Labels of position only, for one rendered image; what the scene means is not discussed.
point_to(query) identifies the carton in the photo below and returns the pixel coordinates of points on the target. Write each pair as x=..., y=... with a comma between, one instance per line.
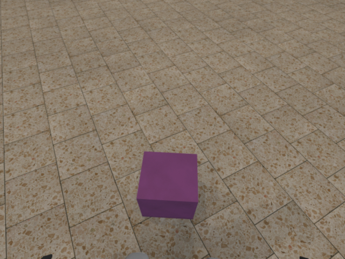
x=168, y=185

